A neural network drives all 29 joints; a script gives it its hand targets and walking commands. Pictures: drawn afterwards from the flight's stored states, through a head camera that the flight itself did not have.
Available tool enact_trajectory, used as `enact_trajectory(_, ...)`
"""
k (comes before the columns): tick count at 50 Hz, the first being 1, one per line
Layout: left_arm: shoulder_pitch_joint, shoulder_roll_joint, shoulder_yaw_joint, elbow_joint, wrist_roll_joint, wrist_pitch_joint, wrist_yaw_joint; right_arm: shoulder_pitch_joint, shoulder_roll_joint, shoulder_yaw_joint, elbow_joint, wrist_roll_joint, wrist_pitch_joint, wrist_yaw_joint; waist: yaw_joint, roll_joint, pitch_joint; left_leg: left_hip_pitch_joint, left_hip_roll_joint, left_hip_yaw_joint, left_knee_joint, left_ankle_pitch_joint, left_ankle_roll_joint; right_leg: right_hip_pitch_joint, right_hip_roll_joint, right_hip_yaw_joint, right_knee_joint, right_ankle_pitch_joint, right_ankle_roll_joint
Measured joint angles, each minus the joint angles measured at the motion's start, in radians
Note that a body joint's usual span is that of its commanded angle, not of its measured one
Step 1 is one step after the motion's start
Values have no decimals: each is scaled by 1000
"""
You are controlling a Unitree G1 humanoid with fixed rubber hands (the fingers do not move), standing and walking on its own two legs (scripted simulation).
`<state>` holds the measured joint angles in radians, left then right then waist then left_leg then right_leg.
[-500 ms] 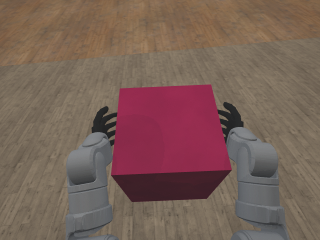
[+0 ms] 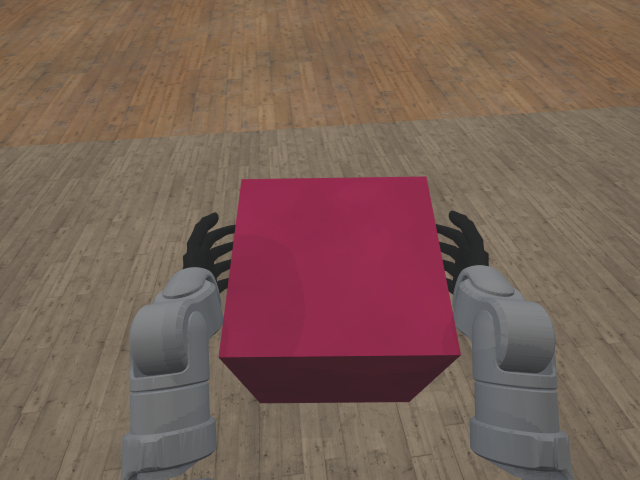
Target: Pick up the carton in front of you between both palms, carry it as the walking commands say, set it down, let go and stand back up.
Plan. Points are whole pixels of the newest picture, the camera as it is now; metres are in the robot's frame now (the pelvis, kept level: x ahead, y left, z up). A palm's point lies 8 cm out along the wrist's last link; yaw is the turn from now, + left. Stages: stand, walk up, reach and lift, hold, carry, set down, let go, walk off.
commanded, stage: carry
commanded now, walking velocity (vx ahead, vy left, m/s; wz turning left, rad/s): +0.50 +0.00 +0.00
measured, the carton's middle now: (334, 302) +0.34 +0.00 +0.05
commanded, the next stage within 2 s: none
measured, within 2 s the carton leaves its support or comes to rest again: neither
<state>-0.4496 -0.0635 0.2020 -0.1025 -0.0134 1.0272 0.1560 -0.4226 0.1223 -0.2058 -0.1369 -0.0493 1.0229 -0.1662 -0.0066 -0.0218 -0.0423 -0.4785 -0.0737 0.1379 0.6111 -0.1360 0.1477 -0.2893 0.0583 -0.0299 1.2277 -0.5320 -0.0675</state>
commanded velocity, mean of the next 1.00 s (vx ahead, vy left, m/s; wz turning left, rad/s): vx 0.50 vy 0.00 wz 0.00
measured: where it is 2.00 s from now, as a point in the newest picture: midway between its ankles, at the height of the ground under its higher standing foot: (312, 289)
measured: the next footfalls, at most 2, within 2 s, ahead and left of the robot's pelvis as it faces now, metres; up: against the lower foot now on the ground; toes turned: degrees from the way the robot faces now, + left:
right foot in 0.42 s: +0.43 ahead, -0.06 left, -0.04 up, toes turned -2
left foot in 0.90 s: +0.75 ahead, +0.06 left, -0.08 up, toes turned +3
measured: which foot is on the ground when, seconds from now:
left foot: down 0.00-0.40, up 0.42-0.88, down 0.90-1.00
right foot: up 0.00-0.40, down 0.42-0.90, up 0.92-1.00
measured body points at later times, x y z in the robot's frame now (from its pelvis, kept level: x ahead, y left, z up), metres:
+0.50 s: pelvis +0.34 -0.02 -0.03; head +0.35 -0.02 +0.42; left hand +0.67 +0.15 +0.06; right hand +0.68 -0.16 +0.06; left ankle +0.15 +0.06 -0.63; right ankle +0.39 -0.06 -0.75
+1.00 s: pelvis +0.66 +0.02 -0.07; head +0.67 +0.02 +0.38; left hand +1.01 +0.16 +0.02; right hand +1.00 -0.14 +0.02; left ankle +0.72 +0.06 -0.79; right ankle +0.51 -0.08 -0.67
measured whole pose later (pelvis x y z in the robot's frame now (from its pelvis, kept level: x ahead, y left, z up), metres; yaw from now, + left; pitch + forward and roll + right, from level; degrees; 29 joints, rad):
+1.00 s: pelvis +0.66 +0.02 -0.07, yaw +0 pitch +4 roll +0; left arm -0.42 -0.08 0.22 -0.03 -0.01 1.02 0.17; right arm -0.40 0.12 -0.21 -0.06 -0.03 1.02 -0.17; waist -0.04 0.00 -0.07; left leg -0.47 -0.07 0.12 0.61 -0.10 0.13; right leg -0.42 0.06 -0.01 1.34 -0.50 -0.06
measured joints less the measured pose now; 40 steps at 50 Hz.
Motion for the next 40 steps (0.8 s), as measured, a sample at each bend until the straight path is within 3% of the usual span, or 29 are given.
enact_trajectory(3, 23, -37, 22, 22, 23, 24, 9, 15, -10, -6, 39, 26, 28, -4, -41, 26, 5, 39, -2, -4, 12, -6, 5, -172, -20, 24, 99, 60, 2)
enact_trajectory(7, 42, -89, 53, -1, 57, 17, 4, 25, -10, -24, 49, 53, 13, -2, -58, 38, 30, 134, 3, -15, -54, -46, -5, -321, -76, 27, -88, 153, 21)
enact_trajectory(11, 59, -93, 51, -38, 61, -14, 1, 11, -11, -22, 48, 70, -21, 0, -65, 38, 42, 225, 6, -33, -106, -92, -18, -395, -98, 21, -299, 322, 23)
enact_trajectory(17, 76, -69, 41, -88, 50, -20, 1, -3, -5, 1, 35, 68, -37, 0, -68, 15, 16, 370, -9, -60, -119, -221, -41, -324, -58, -52, -677, 612, 0)
enact_trajectory(20, 65, -64, 31, -64, 53, -10, 1, 2, -15, 2, 35, 61, -23, 0, -55, 4, -10, 405, -20, -66, 27, -322, -58, -203, -20, -99, -819, 706, -21)
enact_trajectory(24, 27, -66, 19, 22, 69, -13, 3, -5, -46, -8, 77, 63, -8, 2, 14, 36, -21, 190, -6, -114, 601, -411, -93, -189, 13, -109, -646, 457, -88)
enact_trajectory(26, 44, -61, 20, 45, 57, -4, 1, 15, -24, -18, 91, 48, 0, 2, 44, 20, -16, 70, 10, -127, 711, -363, -90, -163, 14, -103, -627, 420, -92)
enact_trajectory(33, 66, -50, 28, 55, 5, -48, 2, 51, 40, -47, 49, 1, -31, 6, 79, 6, 23, -180, 110, -142, 413, -175, -113, -21, 11, -86, -695, 328, -87)
enact_trajectory(40, 42, -49, -5, 32, -8, -77, 2, 80, 16, -30, -35, 8, -50, 6, 90, 24, 11, -166, 90, -87, 11, 174, -95, 140, 21, -53, -712, 187, -60)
